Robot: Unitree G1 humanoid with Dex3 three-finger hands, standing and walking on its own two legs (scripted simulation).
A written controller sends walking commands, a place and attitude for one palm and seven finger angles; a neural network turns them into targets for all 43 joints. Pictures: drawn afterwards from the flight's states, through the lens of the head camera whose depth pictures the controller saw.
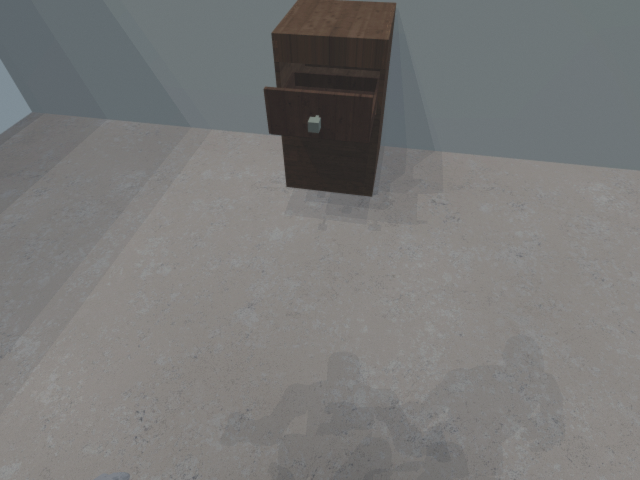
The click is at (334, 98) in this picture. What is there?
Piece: drawer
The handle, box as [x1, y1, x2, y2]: [308, 115, 320, 132]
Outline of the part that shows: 318,115 309,118 308,131 318,132 320,128 320,117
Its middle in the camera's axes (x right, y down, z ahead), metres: -0.02 -0.42 +1.38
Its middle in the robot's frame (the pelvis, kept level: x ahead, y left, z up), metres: +1.30 +0.09 -0.23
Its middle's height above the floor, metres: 0.54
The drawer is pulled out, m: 0.23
